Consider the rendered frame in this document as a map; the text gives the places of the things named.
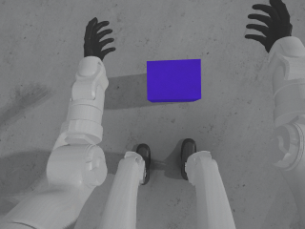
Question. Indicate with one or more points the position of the robot left upper arm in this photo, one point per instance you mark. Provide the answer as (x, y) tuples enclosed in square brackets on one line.
[(73, 172)]

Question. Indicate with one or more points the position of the robot right upper arm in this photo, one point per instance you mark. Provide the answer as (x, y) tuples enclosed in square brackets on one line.
[(286, 150)]

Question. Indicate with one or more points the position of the robot right foot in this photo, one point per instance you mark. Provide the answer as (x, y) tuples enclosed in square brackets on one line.
[(188, 148)]

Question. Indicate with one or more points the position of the left robot forearm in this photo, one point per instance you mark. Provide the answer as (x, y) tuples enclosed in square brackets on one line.
[(86, 107)]

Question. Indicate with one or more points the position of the robot left hand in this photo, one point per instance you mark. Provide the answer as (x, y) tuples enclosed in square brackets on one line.
[(92, 46)]

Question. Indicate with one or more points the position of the right robot thigh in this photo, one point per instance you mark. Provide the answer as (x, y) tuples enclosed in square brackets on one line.
[(213, 209)]

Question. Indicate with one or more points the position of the robot right hand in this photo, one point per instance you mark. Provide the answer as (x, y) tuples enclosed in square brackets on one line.
[(278, 23)]

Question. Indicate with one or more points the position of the carton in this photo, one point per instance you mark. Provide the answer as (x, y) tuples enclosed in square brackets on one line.
[(174, 80)]

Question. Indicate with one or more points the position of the right robot forearm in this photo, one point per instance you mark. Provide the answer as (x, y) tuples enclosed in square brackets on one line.
[(286, 60)]

